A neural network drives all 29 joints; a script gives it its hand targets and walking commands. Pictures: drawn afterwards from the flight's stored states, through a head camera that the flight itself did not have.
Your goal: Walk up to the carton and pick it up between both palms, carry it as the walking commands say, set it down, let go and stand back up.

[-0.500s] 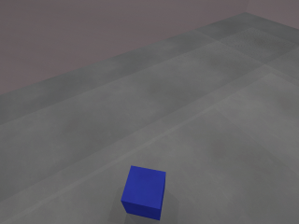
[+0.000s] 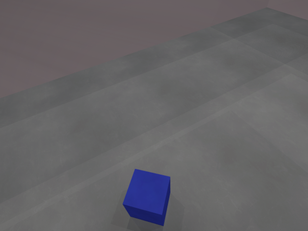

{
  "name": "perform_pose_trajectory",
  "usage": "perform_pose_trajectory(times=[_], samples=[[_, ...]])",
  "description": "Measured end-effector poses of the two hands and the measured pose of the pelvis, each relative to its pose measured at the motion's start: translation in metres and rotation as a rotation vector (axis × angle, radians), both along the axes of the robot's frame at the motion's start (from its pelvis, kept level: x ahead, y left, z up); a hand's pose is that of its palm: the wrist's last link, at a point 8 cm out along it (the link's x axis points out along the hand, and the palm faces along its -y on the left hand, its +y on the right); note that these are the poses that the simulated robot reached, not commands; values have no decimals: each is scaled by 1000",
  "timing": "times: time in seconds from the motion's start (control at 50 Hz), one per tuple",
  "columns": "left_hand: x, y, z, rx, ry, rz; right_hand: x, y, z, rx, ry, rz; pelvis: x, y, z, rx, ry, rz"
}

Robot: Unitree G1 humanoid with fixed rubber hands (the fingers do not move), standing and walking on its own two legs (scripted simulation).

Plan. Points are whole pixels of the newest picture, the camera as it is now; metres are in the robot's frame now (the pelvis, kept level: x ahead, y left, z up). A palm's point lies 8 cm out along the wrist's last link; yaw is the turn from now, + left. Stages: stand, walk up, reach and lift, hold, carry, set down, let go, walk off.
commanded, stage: walk up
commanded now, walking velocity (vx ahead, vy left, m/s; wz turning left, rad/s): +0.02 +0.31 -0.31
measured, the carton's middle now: (149, 197) +0.43 +0.12 -0.66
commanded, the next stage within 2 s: none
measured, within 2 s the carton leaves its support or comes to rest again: neither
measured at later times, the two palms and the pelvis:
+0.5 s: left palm out of the picture +0.02 +0.42 -0.14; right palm out of the picture +0.01 -0.09 -0.13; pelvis +0.00 +0.16 +0.00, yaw -6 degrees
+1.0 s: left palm out of the picture +0.11 +0.39 -0.14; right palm out of the picture -0.04 -0.06 -0.15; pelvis +0.02 +0.17 +0.00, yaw -10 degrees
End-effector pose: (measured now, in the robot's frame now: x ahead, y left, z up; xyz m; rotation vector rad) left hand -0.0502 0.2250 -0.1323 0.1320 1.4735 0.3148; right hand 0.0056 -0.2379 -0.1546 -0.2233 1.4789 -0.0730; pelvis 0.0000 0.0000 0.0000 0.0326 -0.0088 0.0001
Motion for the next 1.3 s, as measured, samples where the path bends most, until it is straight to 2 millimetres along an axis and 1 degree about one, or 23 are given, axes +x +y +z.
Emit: perform_pose_trajectory(times=[0.06,0.1,0.16,0.2,0.26,0.3,0.34,0.38,0.42,0.5,0.54,0.56,0.62,0.68,0.76,0.84,0.92,0.96,1.02,1.08,1.16,1.3], samples=[[-39,32,21,71,107,10,8,3,1,8,-44,4,-6,13,4,21,13,-22],[-57,54,34,106,157,11,16,8,1,15,-85,6,-10,23,5,27,20,-33],[-72,83,45,138,193,-1,32,23,3,25,-145,7,-15,39,5,34,28,-47],[-74,100,47,144,191,-10,43,37,6,33,-182,11,-17,51,5,38,33,-54],[-65,124,40,133,156,-22,58,62,11,36,-230,23,-18,71,4,36,41,-62],[-53,141,29,116,118,-30,66,80,16,25,-255,30,-18,87,2,28,46,-65],[-36,160,15,96,77,-43,69,96,18,-2,-273,27,-16,105,-3,11,49,-69],[-16,179,-3,74,34,-74,62,110,17,-43,-275,10,-14,125,-12,-11,45,-72],[8,190,-13,48,-7,-104,44,124,21,-61,-251,-20,-12,138,-11,-12,28,-89],[66,198,-13,0,-115,-162,5,148,28,-73,-185,-93,-4,159,-3,-31,20,-101],[89,201,-12,-18,-154,-189,-7,160,28,-74,-164,-116,0,168,-2,-28,17,-106],[97,202,-12,-27,-164,-196,-11,167,27,-70,-159,-124,2,171,-1,-26,16,-107],[113,200,-15,-51,-159,-201,-15,189,25,-45,-167,-144,7,178,-1,-25,17,-109],[123,195,-16,-67,-145,-216,-14,202,23,-28,-181,-168,11,182,-1,-27,21,-117],[139,186,-15,-77,-153,-253,-12,207,17,-18,-181,-198,13,182,-2,-26,27,-136],[157,174,-13,-68,-189,-293,-18,202,7,-8,-157,-231,15,177,-5,-11,22,-158],[165,163,-5,-60,-217,-324,-29,192,4,-7,-125,-260,15,170,-3,-25,15,-160],[165,161,-4,-52,-226,-328,-38,185,3,-15,-89,-262,16,168,-3,-28,15,-165],[154,162,-6,-44,-203,-320,-46,176,4,-32,-56,-270,16,166,-4,-31,17,-174],[140,163,-12,-54,-162,-305,-48,172,7,-47,-58,-280,16,165,-4,-30,15,-179],[130,160,-17,-73,-135,-307,-51,170,10,-61,-60,-286,14,164,-5,-25,10,-188],[131,160,-14,-69,-149,-333,-64,180,4,-49,-21,-303,9,167,-6,-25,8,-204]])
